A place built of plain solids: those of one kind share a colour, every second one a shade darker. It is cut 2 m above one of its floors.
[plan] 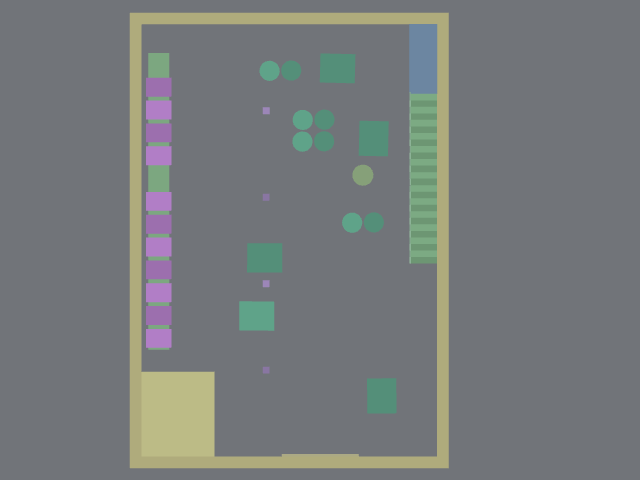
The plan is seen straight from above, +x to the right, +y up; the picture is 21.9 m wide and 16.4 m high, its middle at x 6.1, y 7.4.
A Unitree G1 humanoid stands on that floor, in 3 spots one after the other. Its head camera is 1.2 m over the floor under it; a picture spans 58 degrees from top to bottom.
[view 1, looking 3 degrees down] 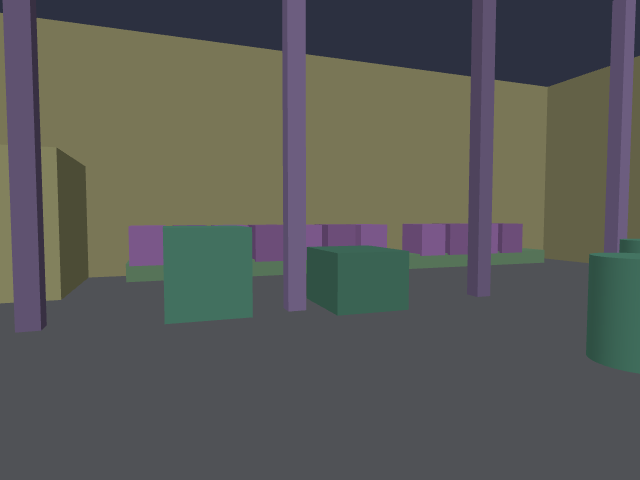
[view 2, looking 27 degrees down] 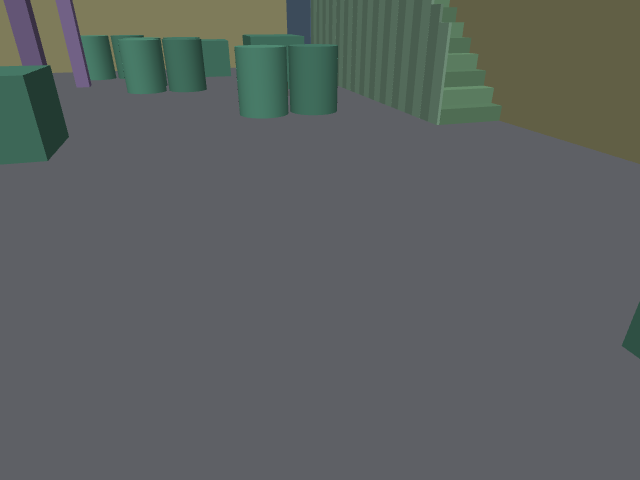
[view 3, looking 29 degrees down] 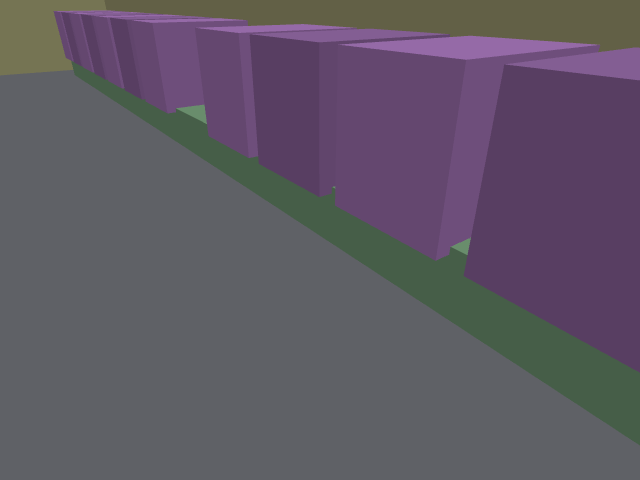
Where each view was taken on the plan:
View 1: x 9.65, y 4.30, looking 160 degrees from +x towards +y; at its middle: cask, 9.19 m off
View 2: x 6.11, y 1.70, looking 73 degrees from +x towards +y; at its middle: ground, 2.64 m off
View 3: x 2.25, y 13.07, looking -126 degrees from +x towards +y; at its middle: ground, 2.48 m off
